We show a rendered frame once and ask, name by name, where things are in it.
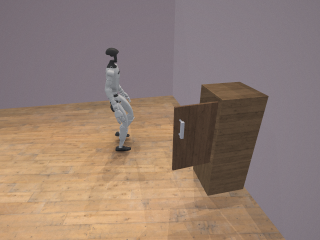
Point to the robot right upper arm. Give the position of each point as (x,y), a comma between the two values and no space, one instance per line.
(109,79)

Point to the robot left foot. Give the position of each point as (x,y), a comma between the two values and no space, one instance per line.
(118,134)

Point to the cupboard door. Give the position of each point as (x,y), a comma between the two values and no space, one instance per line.
(199,126)

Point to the right robot shin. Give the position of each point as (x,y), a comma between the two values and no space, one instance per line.
(122,136)

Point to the robot right forearm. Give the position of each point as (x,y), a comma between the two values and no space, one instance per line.
(110,96)

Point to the right robot hand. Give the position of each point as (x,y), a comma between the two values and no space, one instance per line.
(118,114)

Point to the left robot hand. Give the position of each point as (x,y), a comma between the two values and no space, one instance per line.
(126,95)

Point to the robot left forearm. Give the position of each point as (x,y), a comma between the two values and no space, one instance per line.
(121,91)

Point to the handle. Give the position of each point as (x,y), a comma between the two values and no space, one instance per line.
(182,127)

